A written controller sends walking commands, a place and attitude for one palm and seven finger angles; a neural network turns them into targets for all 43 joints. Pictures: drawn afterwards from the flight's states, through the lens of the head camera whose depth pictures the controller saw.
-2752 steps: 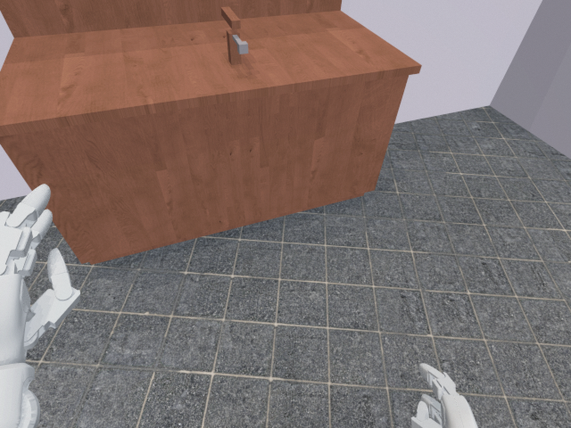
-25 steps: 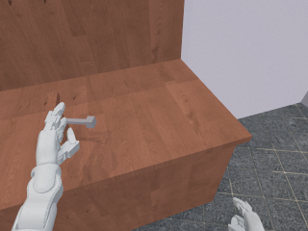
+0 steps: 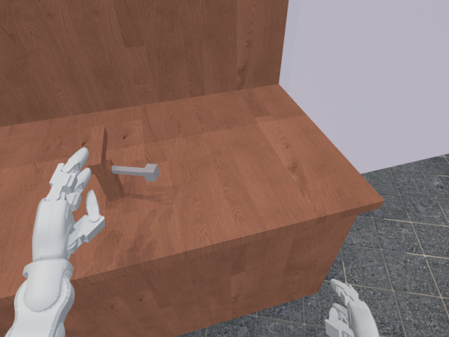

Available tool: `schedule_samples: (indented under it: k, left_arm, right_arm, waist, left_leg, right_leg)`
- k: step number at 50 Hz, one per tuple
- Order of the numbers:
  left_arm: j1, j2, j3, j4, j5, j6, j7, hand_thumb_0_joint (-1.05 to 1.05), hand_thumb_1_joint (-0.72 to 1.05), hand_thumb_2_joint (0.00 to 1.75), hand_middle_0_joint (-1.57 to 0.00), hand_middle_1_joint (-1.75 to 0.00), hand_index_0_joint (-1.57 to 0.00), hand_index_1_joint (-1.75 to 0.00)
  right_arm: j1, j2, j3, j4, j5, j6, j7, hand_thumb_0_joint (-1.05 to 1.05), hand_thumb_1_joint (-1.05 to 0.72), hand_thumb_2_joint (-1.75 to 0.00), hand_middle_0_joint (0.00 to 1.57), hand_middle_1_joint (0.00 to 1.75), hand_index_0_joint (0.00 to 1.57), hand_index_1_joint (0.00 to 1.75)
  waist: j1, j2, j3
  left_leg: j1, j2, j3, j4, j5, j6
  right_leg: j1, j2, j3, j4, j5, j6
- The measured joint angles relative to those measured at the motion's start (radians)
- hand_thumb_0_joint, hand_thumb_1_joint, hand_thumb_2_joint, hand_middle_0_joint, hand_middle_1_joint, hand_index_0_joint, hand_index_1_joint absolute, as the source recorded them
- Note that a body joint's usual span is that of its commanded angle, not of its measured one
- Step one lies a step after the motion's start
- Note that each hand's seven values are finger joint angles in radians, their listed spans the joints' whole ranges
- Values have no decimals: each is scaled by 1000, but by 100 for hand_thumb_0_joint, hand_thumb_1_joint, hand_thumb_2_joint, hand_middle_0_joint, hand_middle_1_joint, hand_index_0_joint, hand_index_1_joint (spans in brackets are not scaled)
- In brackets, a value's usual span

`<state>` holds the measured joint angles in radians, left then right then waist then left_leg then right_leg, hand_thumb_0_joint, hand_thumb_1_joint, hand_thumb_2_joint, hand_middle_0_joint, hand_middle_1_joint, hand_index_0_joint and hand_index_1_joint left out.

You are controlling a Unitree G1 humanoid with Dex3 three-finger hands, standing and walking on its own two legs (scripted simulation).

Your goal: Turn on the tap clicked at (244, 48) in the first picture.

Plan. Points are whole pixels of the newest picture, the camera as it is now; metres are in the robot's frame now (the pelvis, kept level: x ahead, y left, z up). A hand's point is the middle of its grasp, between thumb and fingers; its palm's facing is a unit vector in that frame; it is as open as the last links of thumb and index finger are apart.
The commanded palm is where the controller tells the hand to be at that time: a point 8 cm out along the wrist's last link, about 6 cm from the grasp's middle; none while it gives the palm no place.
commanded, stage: draw the hand back beside the body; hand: left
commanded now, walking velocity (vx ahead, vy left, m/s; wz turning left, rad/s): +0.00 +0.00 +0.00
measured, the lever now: (151, 172) +0.43 +0.22 +0.05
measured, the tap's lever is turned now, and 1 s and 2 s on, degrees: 67 67 67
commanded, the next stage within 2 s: step back with the hand held close in 0.60 s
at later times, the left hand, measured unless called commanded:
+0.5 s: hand (64, 233) +0.20 +0.26 +0.15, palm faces +0.42 -0.85 -0.32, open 7.4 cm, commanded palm +0.16 +0.29 +0.16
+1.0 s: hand (66, 242) +0.19 +0.25 +0.15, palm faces +0.34 -0.85 -0.40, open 7.4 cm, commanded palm +0.15 +0.30 +0.17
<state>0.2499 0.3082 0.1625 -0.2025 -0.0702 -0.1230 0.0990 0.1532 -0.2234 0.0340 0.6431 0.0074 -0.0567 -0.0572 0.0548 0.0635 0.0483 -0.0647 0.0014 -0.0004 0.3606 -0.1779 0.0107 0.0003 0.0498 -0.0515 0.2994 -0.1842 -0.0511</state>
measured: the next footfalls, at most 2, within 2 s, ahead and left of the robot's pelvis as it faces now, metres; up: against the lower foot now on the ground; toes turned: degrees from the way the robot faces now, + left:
right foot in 1.50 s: -0.05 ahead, -0.09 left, +0.00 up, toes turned +4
left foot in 1.66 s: -0.02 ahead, +0.12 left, +0.00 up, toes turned +1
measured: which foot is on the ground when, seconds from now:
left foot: down 0.00-1.00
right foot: down 0.00-1.00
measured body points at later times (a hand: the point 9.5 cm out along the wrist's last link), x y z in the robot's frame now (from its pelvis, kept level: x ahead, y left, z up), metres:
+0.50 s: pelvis +0.01 +0.01 +0.00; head -0.02 +0.00 +0.45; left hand +0.17 +0.30 +0.17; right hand +0.21 -0.20 -0.08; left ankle +0.02 +0.11 -0.75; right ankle +0.00 -0.08 -0.75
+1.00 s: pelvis -0.01 +0.02 -0.01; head -0.01 +0.00 +0.44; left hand +0.17 +0.29 +0.17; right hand +0.19 -0.21 -0.08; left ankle +0.02 +0.11 -0.75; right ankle +0.00 -0.09 -0.75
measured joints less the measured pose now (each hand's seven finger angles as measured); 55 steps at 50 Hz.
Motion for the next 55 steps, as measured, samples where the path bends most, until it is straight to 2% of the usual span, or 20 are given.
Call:
schedule_samples:
  k: [18,26,38,44,49,55]
  left_arm:
    - [161,29,78,-155,-1,14,7,1,90,90,-21,-30,-21,-30]
    - [142,20,77,-152,3,18,14,1,90,90,-21,-30,-21,-30]
    - [152,29,81,-168,-2,25,8,1,90,90,-21,-30,-21,-30]
    - [154,60,162,-215,-8,-29,8,1,89,90,-21,-30,-21,-30]
    - [226,48,131,-247,-4,-13,1,1,90,90,-21,-30,-21,-30]
    - [262,73,129,-284,1,-12,14,1,89,90,-21,-30,-22,-30]
  right_arm:
    - [6,0,-3,-11,-7,-13,10,1,-90,-90,20,30,20,30]
    - [5,-2,0,1,-7,-19,6,1,-90,-90,20,30,20,30]
    - [9,0,0,-12,-5,-14,5,1,-90,-90,21,30,20,30]
    - [-8,-5,1,-59,-1,19,-6,1,-90,-90,21,30,20,30]
    - [-2,-18,-13,-88,4,38,-16,1,-90,-90,20,30,20,30]
    - [15,-25,-27,-93,8,38,-29,1,-90,-90,20,30,20,30]
  waist:
    - [14,-10,-8]
    - [22,-10,-5]
    - [11,-7,-11]
    - [-11,-7,-18]
    - [-25,-3,-28]
    - [-29,-6,-25]
  left_leg:
    - [-10,-14,-2,27,-23,14]
    - [-16,-20,-11,38,-27,16]
    - [-28,-12,-11,52,-35,12]
    - [-131,-4,-11,98,-35,11]
    - [-189,-10,0,114,-24,18]
    - [-259,-12,-7,167,-21,24]
  right_leg:
    - [-2,-14,-3,16,-19,15]
    - [-7,-19,-12,32,-30,17]
    - [-15,-11,-12,35,-31,12]
    - [-116,-5,-13,74,-26,14]
    - [-187,-14,-4,115,-25,22]
    - [-248,-16,-15,157,-20,24]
